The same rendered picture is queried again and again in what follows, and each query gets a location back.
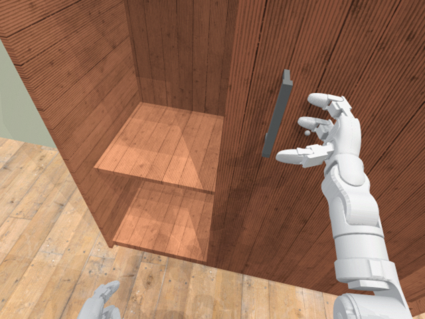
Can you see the wardrobe door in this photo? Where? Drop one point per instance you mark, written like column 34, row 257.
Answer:
column 271, row 219
column 413, row 286

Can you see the handle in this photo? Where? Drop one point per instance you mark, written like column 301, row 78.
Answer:
column 279, row 109

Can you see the right robot hand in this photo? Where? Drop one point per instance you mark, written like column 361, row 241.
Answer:
column 344, row 135

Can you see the robot right upper arm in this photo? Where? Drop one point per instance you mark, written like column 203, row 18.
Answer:
column 362, row 306

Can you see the left robot hand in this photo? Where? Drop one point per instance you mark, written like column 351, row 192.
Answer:
column 93, row 308

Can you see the right robot forearm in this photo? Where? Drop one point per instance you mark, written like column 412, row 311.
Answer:
column 362, row 259

